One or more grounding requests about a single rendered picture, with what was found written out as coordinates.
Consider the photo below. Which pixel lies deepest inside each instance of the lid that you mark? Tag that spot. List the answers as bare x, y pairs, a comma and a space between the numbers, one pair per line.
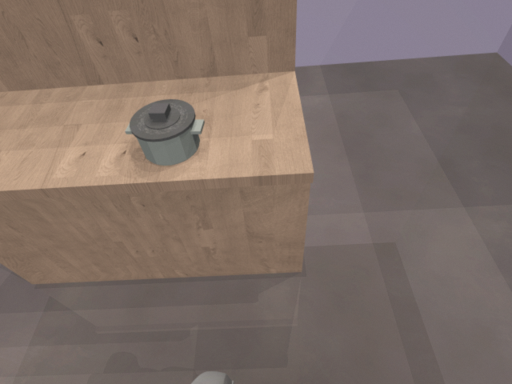
180, 119

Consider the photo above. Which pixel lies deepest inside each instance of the knob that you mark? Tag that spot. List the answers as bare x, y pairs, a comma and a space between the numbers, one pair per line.
159, 111

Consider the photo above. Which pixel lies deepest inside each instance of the pot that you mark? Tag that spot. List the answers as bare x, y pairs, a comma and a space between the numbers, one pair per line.
175, 150

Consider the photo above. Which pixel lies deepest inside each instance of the table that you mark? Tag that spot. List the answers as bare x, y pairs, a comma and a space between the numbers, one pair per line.
79, 201

